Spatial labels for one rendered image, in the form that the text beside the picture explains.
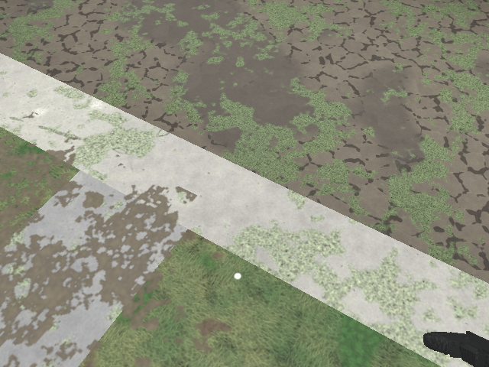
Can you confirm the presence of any right robot hand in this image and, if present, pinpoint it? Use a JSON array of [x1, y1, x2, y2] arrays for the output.
[[423, 331, 489, 367]]

